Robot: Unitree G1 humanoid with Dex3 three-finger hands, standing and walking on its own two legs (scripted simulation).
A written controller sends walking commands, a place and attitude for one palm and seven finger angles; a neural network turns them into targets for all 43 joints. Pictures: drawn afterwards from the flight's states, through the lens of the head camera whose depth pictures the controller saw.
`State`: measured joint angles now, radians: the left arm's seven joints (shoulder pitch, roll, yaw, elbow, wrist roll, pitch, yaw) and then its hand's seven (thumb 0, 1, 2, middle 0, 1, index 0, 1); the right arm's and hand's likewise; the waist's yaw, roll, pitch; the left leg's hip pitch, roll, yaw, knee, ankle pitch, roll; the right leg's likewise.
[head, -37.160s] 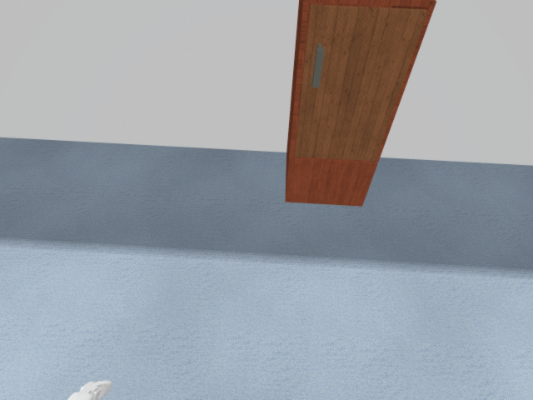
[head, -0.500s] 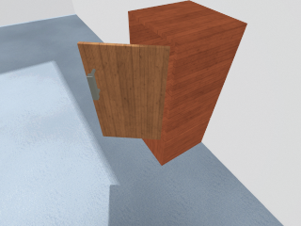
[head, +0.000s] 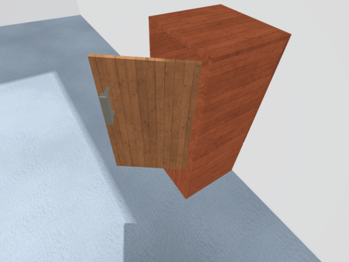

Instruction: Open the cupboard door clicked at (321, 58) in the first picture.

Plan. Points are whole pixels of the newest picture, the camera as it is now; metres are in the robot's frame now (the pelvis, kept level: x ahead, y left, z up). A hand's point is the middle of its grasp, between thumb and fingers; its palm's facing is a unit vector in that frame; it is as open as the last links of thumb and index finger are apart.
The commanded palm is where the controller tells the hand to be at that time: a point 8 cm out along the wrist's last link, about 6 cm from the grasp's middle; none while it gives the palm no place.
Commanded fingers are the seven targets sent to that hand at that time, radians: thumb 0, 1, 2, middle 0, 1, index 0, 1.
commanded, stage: shuffle to correct the standing spot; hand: left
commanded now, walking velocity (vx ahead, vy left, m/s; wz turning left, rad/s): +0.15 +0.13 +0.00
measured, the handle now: (108, 105) +0.61 +0.27 -0.02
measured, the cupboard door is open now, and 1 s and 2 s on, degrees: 54 54 54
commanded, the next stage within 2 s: come to a stop and stand still in 0.20 s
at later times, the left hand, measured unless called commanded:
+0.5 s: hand out of the picture +0.05 +0.25 -0.19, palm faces +0.10 -0.98 -0.18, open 7.4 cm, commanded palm none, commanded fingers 0.00 0.90 0.90 -0.20 -0.30 -0.20 -0.30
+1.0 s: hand out of the picture +0.09 +0.20 -0.16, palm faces +0.07 -0.97 -0.23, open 7.3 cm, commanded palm none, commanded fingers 0.00 0.90 0.90 -0.20 -0.30 -0.20 -0.30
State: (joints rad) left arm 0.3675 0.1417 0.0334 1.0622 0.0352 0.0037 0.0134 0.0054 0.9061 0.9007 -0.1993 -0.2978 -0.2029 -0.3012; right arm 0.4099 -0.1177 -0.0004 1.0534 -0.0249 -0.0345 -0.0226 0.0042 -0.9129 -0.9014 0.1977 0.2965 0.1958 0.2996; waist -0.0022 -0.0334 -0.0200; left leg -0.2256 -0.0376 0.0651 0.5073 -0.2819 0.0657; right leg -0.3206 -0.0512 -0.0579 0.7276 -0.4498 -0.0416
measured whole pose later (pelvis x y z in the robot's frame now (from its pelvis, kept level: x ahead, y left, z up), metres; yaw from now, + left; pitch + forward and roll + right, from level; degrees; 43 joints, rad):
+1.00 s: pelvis +0.05 +0.02 +0.00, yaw +2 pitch +0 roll +1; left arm 0.27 0.16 0.04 0.98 0.03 0.01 0.03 0.00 0.93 0.90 -0.20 -0.30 -0.20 -0.30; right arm 0.27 -0.15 -0.05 1.06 -0.02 0.05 -0.02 0.01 -0.91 -0.90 0.20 0.30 0.20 0.30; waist -0.01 0.00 0.01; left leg -0.37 0.02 0.03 0.82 -0.40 -0.01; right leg -0.24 0.03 -0.11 0.48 -0.26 -0.10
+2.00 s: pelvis +0.02 +0.07 +0.01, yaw +1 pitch -2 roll +0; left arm 0.33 0.15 0.00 1.06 0.02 -0.01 0.04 0.01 0.92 0.90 -0.20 -0.30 -0.20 -0.30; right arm 0.32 -0.13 0.01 1.10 -0.01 -0.01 -0.03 0.01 -0.92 -0.90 0.20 0.30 0.20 0.30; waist 0.00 -0.01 0.00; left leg -0.16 -0.06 0.08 0.43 -0.23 0.09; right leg -0.21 -0.01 -0.08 0.43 -0.18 -0.01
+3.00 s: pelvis +0.01 +0.09 +0.01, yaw +1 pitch -2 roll -1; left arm 0.31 0.15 0.00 1.04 0.03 0.01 0.05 0.01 0.92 0.90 -0.20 -0.30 -0.20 -0.30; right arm 0.28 -0.14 -0.01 1.10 -0.01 0.00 -0.03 0.01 -0.92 -0.90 0.20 0.30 0.20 0.30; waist 0.01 -0.03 0.03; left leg -0.15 -0.09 0.10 0.40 -0.22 0.12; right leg -0.22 -0.04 -0.06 0.43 -0.17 0.02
